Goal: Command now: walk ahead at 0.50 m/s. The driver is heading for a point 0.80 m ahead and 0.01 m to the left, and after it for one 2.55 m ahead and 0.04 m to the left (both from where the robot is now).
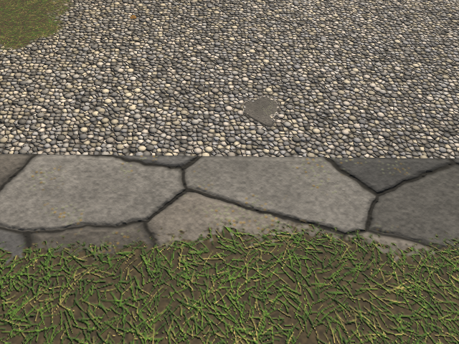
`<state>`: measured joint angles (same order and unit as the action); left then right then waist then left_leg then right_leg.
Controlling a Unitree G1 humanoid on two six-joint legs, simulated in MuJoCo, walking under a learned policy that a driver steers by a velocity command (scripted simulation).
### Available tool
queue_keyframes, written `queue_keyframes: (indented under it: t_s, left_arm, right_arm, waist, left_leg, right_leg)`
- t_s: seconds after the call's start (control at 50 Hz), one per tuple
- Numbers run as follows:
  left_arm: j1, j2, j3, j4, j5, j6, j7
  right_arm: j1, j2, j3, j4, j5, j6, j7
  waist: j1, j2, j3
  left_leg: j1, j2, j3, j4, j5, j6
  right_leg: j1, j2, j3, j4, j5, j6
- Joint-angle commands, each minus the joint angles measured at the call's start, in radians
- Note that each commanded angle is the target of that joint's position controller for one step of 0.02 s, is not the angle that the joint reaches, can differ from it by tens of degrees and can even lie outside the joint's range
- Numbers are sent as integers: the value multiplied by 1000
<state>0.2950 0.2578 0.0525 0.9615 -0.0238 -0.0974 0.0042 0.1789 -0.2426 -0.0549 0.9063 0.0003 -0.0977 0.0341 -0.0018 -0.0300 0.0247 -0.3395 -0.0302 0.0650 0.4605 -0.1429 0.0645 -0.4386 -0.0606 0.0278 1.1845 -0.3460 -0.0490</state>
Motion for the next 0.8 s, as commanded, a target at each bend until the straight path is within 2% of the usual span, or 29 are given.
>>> queue_keyframes:
  t_s: [0.02,0.08,0.12,0.2,0.28,0.32,0.36,0.38,0.4,0.42,0.44,0.46,0.48,0.5,0.52,0.54,0.56,0.6,0.66,0.72,0.74,0.76,0.8]
  left_arm:
    - [52,49,22,-48,7,10,11]
    - [-30,60,30,-78,15,22,16]
    - [-104,53,31,-103,21,19,13]
    - [-239,30,21,-140,14,11,-2]
    - [-354,29,11,-180,6,4,-22]
    - [-390,33,8,-202,3,-3,-36]
    - [-371,52,12,-207,1,-9,-45]
    - [-324,72,20,-197,2,-12,-46]
    - [-224,99,36,-169,5,-13,-43]
    - [-48,151,62,-114,8,-13,-36]
    - [139,234,82,-80,21,-8,-24]
    - [161,264,83,-63,22,-7,-34]
    - [130,166,57,-72,14,-9,-34]
    - [39,128,44,-90,12,-10,-30]
    - [-40,110,36,-107,18,-11,-31]
    - [-84,84,28,-111,26,-12,-34]
    - [-95,65,22,-106,35,-14,-37]
    - [-74,70,23,-88,30,-19,-36]
    - [-29,113,33,-65,29,-18,-18]
    - [14,115,32,-46,24,-8,-5]
    - [136,-28,-8,-6,142,-38,-43]
    - [176,-13,-3,18,136,-43,-66]
    - [155,38,0,12,113,-43,-86]
  right_arm:
    - [15,-85,-14,-27,-8,-18,3]
    - [72,-122,-22,3,-7,-21,-14]
    - [114,-129,-22,18,-4,-14,-26]
    - [172,-138,-20,39,6,-6,-38]
    - [244,-146,-23,76,13,8,-41]
    - [261,-152,-28,90,15,18,-45]
    - [249,-163,-35,94,18,26,-48]
    - [229,-172,-38,90,18,30,-49]
    - [202,-175,-38,84,19,34,-49]
    - [189,-151,-28,74,15,37,-48]
    - [204,-116,-11,48,-7,33,-48]
    - [327,19,24,55,4,8,-35]
    - [249,-101,-2,60,29,-15,-30]
    - [152,-144,-14,28,47,-28,-27]
    - [106,-136,-15,21,42,-30,-34]
    - [85,-127,-22,20,26,-22,-40]
    - [110,-107,-24,24,23,-9,-40]
    - [133,-69,-23,30,21,14,-44]
    - [37,-74,-27,-4,9,26,-48]
    - [-61,-59,-24,-32,5,21,-40]
    - [27,45,31,9,-143,24,9]
    - [3,37,24,5,-140,30,24]
    - [-112,-26,17,-44,-97,35,33]
  waist:
    - [23,120,-54]
    - [18,88,-12]
    - [0,79,-3]
    - [-42,86,23]
    - [-80,82,62]
    - [-82,87,73]
    - [-56,103,56]
    - [-25,117,26]
    - [35,123,-36]
    - [110,103,-145]
    - [155,-42,-303]
    - [80,-295,-415]
    - [110,-172,-350]
    - [96,-122,-214]
    - [63,-27,-144]
    - [35,-3,-89]
    - [2,-29,-82]
    - [-18,-37,-62]
    - [-9,-17,-12]
    - [16,-21,8]
    - [29,-29,12]
    - [41,-39,48]
    - [53,-28,49]
  left_leg:
    - [130,256,-286,-307,61,169]
    - [140,245,-220,-339,164,176]
    - [182,242,-196,-343,199,165]
    - [222,217,-139,-355,173,133]
    - [341,253,-137,-322,166,134]
    - [404,284,-145,-284,200,129]
    - [440,303,-147,-232,297,113]
    - [440,298,-139,-181,430,102]
    - [422,270,-111,-69,599,84]
    - [332,213,-70,134,633,55]
    - [96,139,-21,477,288,17]
    - [-273,-41,-90,771,-410,-29]
    - [-379,19,-199,877,-423,-10]
    - [-426,69,-172,876,-328,6]
    - [-380,121,-145,829,-234,4]
    - [-339,149,-138,770,-183,-2]
    - [-278,173,-145,734,-148,-3]
    - [-247,183,-133,673,-127,-14]
    - [-341,192,-124,538,-10,-44]
    - [-368,178,-110,363,150,-55]
    - [-377,152,-93,343,251,-50]
    - [-398,150,-98,311,266,-43]
    - [-379,135,-79,238,260,-35]
  right_leg:
    - [-142,-96,39,-26,91,-1]
    - [-230,-103,30,-149,209,24]
    - [-280,-100,26,-262,310,36]
    - [-255,-64,-8,-488,461,36]
    - [-280,-38,-22,-606,433,28]
    - [-289,-31,-21,-643,376,12]
    - [-229,-13,-33,-672,304,-14]
    - [-141,13,-53,-682,273,-29]
    - [13,50,-85,-702,276,-51]
    - [269,51,-78,-692,306,-85]
    - [590,-165,178,-675,320,-156]
    - [865,-352,653,-822,136,-307]
    - [815,-316,649,-871,48,-262]
    - [677,-284,493,-887,106,-217]
    - [526,-248,382,-916,213,-196]
    - [409,-212,301,-948,286,-186]
    - [345,-189,250,-978,312,-178]
    - [286,-171,192,-1024,344,-190]
    - [282,-170,140,-1066,382,-198]
    - [306,-143,79,-1075,388,-171]
    - [337,-140,58,-1053,325,-227]
    - [342,-149,62,-1055,306,-234]
    - [346,-157,56,-1051,309,-235]
